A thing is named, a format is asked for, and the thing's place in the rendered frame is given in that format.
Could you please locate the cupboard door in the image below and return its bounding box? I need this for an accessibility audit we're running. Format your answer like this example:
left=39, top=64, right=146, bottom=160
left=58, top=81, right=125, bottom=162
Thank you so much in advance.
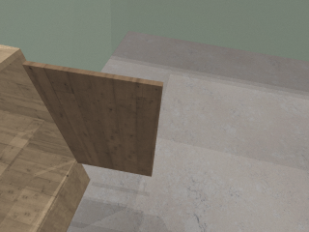
left=22, top=61, right=164, bottom=177

